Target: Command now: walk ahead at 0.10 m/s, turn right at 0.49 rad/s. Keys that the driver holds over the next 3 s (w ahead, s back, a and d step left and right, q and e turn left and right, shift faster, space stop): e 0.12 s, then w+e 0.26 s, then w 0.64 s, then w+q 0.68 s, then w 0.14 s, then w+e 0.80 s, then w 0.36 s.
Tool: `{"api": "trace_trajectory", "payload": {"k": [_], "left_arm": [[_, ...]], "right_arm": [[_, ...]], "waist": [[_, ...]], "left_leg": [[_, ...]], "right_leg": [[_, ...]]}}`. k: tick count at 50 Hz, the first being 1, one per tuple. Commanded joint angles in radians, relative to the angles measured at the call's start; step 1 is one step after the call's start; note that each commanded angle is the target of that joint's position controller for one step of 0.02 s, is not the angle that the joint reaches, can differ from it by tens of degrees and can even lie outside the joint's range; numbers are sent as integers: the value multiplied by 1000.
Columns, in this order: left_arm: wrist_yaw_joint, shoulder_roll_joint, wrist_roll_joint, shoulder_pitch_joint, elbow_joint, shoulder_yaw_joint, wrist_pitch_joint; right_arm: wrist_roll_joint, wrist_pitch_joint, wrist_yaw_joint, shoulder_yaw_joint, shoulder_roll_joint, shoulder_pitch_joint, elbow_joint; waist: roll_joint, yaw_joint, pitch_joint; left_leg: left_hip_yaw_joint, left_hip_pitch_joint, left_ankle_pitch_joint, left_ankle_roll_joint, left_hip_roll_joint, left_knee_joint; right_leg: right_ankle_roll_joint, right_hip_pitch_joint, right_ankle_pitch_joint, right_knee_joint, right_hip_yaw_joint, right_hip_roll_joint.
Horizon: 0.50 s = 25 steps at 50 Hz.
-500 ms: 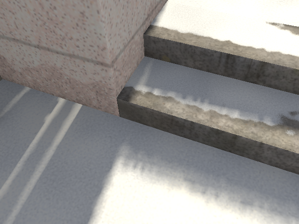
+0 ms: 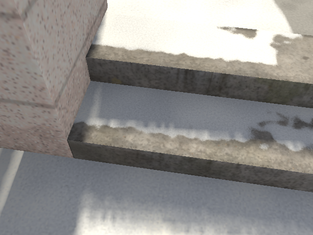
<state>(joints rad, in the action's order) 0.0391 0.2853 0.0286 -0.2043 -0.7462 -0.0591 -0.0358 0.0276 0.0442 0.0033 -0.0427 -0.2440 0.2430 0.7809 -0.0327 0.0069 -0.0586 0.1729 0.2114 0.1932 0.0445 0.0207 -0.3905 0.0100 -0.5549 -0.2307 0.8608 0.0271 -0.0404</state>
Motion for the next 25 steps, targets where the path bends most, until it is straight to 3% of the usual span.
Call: {"api": "trace_trajectory", "payload": {"k": [1, 4, 5, 6, 7, 8, 9, 11, 13, 16, 21, 25], "left_arm": [[9, 53, 2, -17, 62, -7, -4], [5, 67, 7, 9, 92, -12, -3], [2, 63, 9, -6, 92, -12, 5], [-4, 83, 16, -35, 82, -17, 19], [-19, 179, 24, -94, 76, -40, 33], [-20, 299, -3, -165, 68, -78, 27], [-20, 246, -16, -206, 52, -74, 20], [-21, 155, -16, -99, 56, -44, 3], [-27, 127, -17, -45, 68, -35, 14], [-15, 150, -20, -86, 40, -43, 47], [-14, 168, -13, -137, 5, -49, 59], [-13, 171, -7, -153, -21, -47, 73]], "right_arm": [[-2, -3, 5, -41, -161, -19, -63], [-9, -24, 13, -54, -191, -3, -51], [-14, -33, 18, -55, -194, -3, -47], [-9, -42, 20, -54, -183, 36, -32], [5, -48, 14, -41, -129, 74, -52], [4, -60, 13, -24, -92, 18, -123], [22, -70, 11, -33, -143, -32, -112], [3, -57, -14, -42, -153, -74, -111], [22, -46, -23, -42, -149, -43, -85], [18, -41, -30, -37, -126, -38, -72], [8, -31, -31, -30, -118, -120, -91], [3, -13, -33, -22, -112, -151, -103]], "waist": [[169, -6, 109], [166, 5, 87], [142, -8, 88], [67, -17, 109], [-161, -17, 149], [-294, -50, 141], [-129, -90, 136], [-86, -42, 17], [-97, -18, 24], [-40, -18, 58], [-83, -59, 33], [-83, -73, 25]], "left_leg": [[-83, -20, -444, 130, 274, 58], [-109, -58, -340, 114, 313, -12], [-92, -51, -277, 90, 297, -73], [-62, -25, -164, 42, 255, -175], [15, 110, 116, -16, 161, -423], [-31, 389, 516, -52, -37, -590], [-176, 444, 466, -53, 4, -679], [-205, 450, 277, -44, 40, -629], [-189, 392, 157, -57, 35, -597], [-190, 368, 99, -77, 25, -537], [-187, 359, 56, -100, 19, -352], [-166, 241, 65, -75, 7, -222]], "right_leg": [[-20, 161, -14, -93, 24, 6], [-48, 192, -102, -217, 33, 19], [-61, 249, -58, -313, 43, 34], [-77, 332, 42, -421, -4, 33], [-127, 454, 160, -520, -274, -156], [-308, 547, 120, -581, -627, -336], [-335, 557, -66, -614, -615, -319], [-274, 439, -331, -683, -495, -207], [-241, 422, -218, -699, -415, -132], [-250, 447, -127, -687, -384, -109], [-259, 442, -179, -688, -407, -111], [-243, 387, -190, -654, -413, -118]]}}
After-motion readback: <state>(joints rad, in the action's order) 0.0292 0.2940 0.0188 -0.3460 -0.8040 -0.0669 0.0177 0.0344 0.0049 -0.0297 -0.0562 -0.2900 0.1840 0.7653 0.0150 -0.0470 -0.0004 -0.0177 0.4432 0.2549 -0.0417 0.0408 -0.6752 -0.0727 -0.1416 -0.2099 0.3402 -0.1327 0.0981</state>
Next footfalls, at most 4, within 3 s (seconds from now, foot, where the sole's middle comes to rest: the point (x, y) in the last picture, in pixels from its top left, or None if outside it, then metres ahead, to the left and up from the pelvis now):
0.14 right None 0.10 -0.11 -0.78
0.60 left None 0.27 0.07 -0.78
1.08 right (204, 227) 0.49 -0.19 -0.78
1.72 left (169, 127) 0.89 -0.05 -0.62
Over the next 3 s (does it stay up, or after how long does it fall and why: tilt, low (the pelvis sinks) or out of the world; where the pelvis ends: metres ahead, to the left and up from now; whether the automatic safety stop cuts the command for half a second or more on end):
stays up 1.50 -0.09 0.32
